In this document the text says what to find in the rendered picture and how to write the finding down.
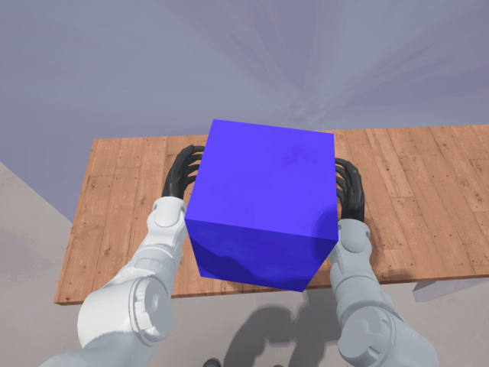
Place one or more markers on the left robot hand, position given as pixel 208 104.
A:
pixel 177 178

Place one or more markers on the carton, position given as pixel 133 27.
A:
pixel 263 209

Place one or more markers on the table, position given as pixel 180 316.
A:
pixel 426 203

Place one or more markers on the robot left forearm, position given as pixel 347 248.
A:
pixel 160 253

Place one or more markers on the left robot upper arm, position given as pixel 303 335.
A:
pixel 120 326

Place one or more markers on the right robot upper arm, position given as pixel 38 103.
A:
pixel 374 337

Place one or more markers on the robot right forearm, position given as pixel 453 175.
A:
pixel 354 284

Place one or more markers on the right robot hand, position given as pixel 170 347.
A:
pixel 352 196

